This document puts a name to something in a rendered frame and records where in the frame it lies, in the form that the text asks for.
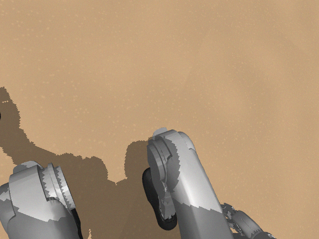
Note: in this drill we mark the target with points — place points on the right robot foot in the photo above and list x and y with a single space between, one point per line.
152 197

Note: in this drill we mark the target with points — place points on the left robot foot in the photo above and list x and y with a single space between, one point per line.
78 223

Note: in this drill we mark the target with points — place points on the right robot hand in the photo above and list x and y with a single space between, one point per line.
241 222

